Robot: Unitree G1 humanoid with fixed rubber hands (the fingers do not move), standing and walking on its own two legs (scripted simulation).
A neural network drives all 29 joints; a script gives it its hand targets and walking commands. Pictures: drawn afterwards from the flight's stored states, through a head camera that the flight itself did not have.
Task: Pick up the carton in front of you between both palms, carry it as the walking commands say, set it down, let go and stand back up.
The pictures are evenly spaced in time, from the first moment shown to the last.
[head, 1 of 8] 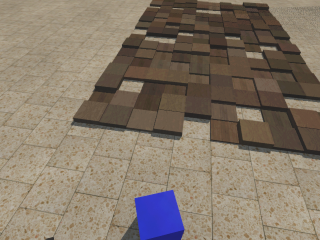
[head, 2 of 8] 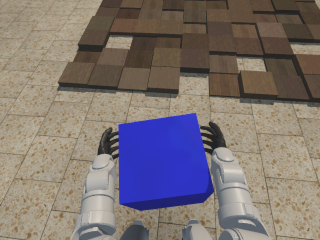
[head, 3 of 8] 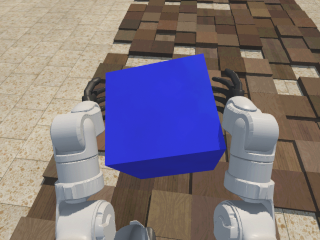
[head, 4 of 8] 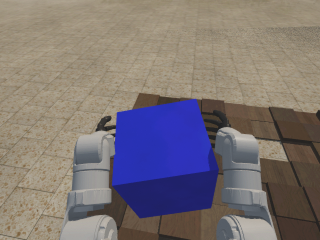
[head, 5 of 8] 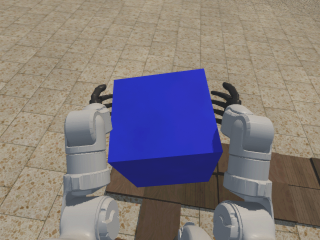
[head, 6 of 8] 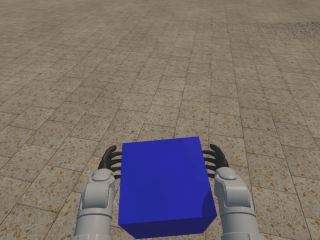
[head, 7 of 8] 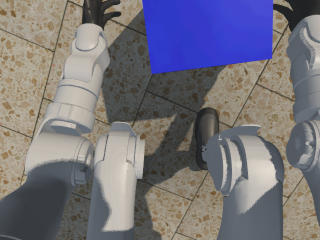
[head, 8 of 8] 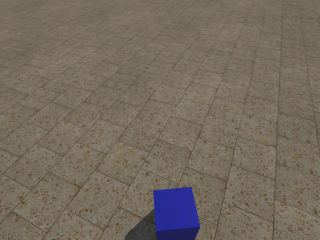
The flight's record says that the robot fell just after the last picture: no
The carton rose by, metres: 0.80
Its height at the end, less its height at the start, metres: +0.00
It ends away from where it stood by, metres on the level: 5.93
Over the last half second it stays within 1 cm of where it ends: yes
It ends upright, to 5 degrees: yes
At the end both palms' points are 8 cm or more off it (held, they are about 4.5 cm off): yes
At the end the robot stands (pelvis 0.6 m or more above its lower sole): yes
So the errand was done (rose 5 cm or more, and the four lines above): yes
